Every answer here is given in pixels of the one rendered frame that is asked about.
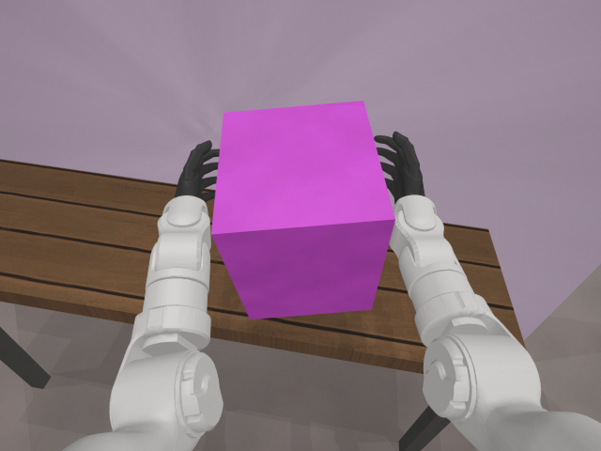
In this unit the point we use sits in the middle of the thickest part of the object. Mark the robot left hand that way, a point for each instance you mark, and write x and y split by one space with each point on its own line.
190 181

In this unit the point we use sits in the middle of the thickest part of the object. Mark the robot right hand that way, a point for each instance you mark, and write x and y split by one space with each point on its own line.
406 174

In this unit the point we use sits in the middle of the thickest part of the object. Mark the table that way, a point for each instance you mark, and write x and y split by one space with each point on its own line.
80 242

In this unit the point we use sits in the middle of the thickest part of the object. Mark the carton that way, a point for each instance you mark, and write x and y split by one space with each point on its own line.
302 215

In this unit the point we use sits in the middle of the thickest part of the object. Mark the robot right forearm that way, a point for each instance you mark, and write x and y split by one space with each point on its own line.
436 283

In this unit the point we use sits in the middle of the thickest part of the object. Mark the robot left upper arm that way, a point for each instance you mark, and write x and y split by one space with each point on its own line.
160 403

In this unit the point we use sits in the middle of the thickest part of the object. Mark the robot right upper arm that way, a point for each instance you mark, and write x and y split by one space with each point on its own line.
488 387

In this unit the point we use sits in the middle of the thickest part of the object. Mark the robot left forearm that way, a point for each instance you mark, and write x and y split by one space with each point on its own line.
174 316

